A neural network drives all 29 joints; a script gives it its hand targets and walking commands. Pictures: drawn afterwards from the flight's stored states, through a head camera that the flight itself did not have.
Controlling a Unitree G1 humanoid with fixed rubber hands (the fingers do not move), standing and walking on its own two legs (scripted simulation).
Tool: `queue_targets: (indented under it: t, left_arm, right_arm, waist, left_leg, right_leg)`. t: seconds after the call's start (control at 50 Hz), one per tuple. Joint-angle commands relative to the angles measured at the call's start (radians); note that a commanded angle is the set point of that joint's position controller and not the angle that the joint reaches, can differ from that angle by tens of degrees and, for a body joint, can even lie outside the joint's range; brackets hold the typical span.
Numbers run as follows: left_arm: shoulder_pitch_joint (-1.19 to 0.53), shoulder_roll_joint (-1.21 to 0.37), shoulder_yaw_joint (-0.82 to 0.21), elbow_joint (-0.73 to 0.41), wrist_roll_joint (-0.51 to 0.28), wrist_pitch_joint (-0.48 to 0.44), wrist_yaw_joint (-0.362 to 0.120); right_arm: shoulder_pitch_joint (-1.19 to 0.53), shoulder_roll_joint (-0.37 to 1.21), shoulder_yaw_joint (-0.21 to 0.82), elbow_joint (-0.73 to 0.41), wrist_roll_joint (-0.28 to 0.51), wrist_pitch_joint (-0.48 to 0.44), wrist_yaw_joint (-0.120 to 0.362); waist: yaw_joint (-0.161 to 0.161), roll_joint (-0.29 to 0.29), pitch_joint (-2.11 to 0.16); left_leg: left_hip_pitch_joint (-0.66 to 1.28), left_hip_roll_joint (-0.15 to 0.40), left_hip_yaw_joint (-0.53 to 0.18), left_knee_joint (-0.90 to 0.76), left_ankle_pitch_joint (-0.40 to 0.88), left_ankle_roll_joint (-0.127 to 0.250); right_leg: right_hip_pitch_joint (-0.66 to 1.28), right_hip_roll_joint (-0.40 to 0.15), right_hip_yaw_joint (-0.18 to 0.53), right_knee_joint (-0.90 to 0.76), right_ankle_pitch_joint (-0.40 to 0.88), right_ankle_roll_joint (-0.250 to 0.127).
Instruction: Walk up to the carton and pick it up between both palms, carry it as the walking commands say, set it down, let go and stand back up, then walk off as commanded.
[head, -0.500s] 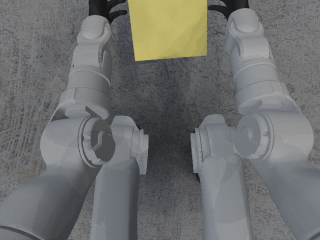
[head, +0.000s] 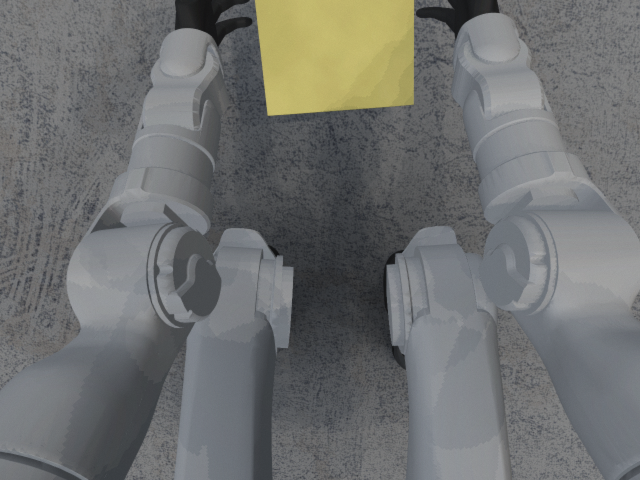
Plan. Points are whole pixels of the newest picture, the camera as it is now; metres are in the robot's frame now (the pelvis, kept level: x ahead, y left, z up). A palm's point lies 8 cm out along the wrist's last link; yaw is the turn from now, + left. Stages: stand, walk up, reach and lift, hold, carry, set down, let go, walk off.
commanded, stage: set down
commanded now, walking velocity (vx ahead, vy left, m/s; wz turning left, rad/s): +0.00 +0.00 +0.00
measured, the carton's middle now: (335, 41) +0.53 -0.01 -0.28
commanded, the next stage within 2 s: let go in 1.64 s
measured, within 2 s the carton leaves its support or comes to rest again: neither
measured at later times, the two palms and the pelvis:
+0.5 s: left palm (163, 30) +0.51 +0.15 -0.15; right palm out of the picture +0.52 -0.17 -0.15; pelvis -0.02 +0.00 +0.01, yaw -1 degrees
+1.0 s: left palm out of the picture +0.51 +0.15 +0.00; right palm out of the picture +0.52 -0.17 +0.00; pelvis +0.00 +0.00 +0.12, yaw -1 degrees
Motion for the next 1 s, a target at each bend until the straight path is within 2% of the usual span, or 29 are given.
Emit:
queue_targets:
  t: [0.0,0.04,0.08,0.16,0.26,0.4,0.52,0.6,0.78,0.98]
  left_arm:
    - [-0.105,-0.020,-0.085,-0.023,-0.050,-0.033,-0.007]
    - [-0.087,0.109,-0.119,-0.034,-0.115,-0.062,0.032]
    - [-0.107,0.157,-0.167,-0.025,-0.182,-0.081,0.050]
    - [-0.179,0.179,-0.270,-0.012,-0.300,-0.095,0.055]
    - [-0.226,0.203,-0.334,-0.039,-0.361,-0.087,0.064]
    - [-0.176,0.228,-0.325,-0.154,-0.349,-0.050,0.105]
    - [-0.142,0.186,-0.294,-0.234,-0.321,-0.014,0.125]
    - [-0.094,0.150,-0.263,-0.255,-0.295,0.001,0.126]
    - [-0.002,0.108,-0.198,-0.293,-0.236,0.011,0.118]
    - [0.076,0.088,-0.170,-0.398,-0.207,0.033,0.104]
  right_arm:
    - [-0.174,-0.040,0.079,-0.023,0.052,-0.035,0.004]
    - [-0.164,-0.181,0.102,-0.041,0.114,-0.062,-0.034]
    - [-0.187,-0.215,0.156,-0.050,0.187,-0.078,-0.052]
    - [-0.255,-0.201,0.265,-0.049,0.326,-0.085,-0.048]
    - [-0.291,-0.223,0.302,-0.045,0.393,-0.075,-0.041]
    - [-0.236,-0.264,0.272,-0.127,0.374,-0.043,-0.074]
    - [-0.198,-0.239,0.231,-0.192,0.339,-0.014,-0.089]
    - [-0.156,-0.211,0.197,-0.216,0.305,-0.003,-0.088]
    - [-0.072,-0.149,0.158,-0.268,0.251,0.015,-0.080]
    - [-0.001,-0.123,0.129,-0.379,0.206,0.043,-0.073]
  waist:
    - [-0.017,-0.054,-0.879]
    - [-0.024,-0.055,-0.924]
    - [-0.024,-0.065,-0.958]
    - [-0.003,-0.068,-0.968]
    - [0.017,-0.058,-1.030]
    - [0.017,-0.068,-1.306]
    - [0.016,-0.062,-1.318]
    - [0.013,-0.064,-1.297]
    - [0.029,-0.093,-1.301]
    - [0.028,-0.093,-1.410]
  left_leg:
    - [0.392,-0.020,0.136,-0.124,0.382,0.037]
    - [0.416,-0.011,0.130,-0.121,0.422,0.039]
    - [0.435,0.000,0.120,-0.117,0.442,0.046]
    - [0.449,0.030,0.110,-0.121,0.398,0.054]
    - [0.497,0.055,0.105,-0.135,0.351,0.054]
    - [0.660,0.038,0.131,-0.169,0.369,0.045]
    - [0.685,0.024,0.151,-0.242,0.314,0.041]
    - [0.673,0.019,0.155,-0.299,0.302,0.039]
    - [0.660,0.013,0.166,-0.438,0.313,0.037]
    - [0.785,0.001,0.166,-0.590,0.375,0.038]
  right_leg:
    - [0.404,0.001,-0.078,-0.206,0.417,-0.023]
    - [0.419,-0.011,-0.079,-0.199,0.457,-0.021]
    - [0.432,-0.023,-0.074,-0.195,0.476,-0.019]
    - [0.427,-0.046,-0.062,-0.192,0.417,-0.019]
    - [0.465,-0.062,-0.054,-0.196,0.363,-0.021]
    - [0.622,-0.047,-0.085,-0.235,0.385,-0.014]
    - [0.614,-0.032,-0.107,-0.306,0.325,-0.014]
    - [0.606,-0.023,-0.113,-0.361,0.318,-0.014]
    - [0.674,-0.008,-0.103,-0.505,0.361,-0.009]
    - [0.823,0.010,-0.100,-0.652,0.434,-0.002]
